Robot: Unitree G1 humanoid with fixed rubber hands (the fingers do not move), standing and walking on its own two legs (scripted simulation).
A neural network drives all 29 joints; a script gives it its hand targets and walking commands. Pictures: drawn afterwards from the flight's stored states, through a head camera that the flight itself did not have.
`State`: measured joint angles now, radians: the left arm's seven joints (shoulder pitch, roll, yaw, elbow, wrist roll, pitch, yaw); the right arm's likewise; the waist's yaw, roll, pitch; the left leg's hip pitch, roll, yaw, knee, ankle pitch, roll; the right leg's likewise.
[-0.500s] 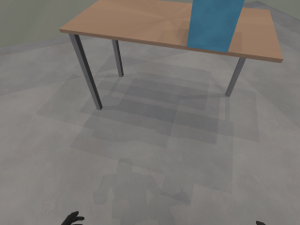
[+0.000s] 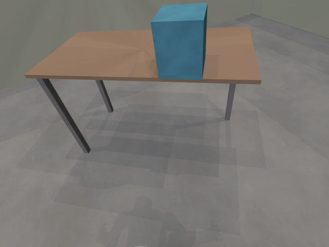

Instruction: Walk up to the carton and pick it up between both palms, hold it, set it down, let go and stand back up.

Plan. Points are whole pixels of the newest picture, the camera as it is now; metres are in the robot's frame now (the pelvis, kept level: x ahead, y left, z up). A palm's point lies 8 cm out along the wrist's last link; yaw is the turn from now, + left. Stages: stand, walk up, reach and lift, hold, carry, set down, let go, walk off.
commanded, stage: walk up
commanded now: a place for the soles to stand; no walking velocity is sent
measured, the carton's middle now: (182, 42) +0.91 -0.03 +0.10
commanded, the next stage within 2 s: none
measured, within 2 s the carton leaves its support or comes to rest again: neither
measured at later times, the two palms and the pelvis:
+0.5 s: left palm (52, 244) +0.15 +0.34 -0.09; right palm (294, 205) +0.26 -0.31 -0.11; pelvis +0.14 +0.02 -0.01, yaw -1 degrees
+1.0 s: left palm (66, 187) +0.33 +0.39 -0.12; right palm (267, 175) +0.33 -0.26 -0.07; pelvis +0.29 +0.08 +0.00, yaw -4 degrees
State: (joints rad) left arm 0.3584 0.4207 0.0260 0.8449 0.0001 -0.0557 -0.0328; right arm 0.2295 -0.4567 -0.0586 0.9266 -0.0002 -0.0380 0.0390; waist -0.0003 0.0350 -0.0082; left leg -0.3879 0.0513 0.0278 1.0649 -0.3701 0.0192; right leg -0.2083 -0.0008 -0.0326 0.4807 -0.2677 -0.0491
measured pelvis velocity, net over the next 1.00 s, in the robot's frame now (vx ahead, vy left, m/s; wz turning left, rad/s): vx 0.29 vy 0.08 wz -0.08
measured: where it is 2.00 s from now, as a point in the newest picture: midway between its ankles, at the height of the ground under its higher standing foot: (173, 222)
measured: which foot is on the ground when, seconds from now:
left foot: up 0.00-0.56, down 0.58-1.00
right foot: down 0.00-0.60, up 0.62-1.00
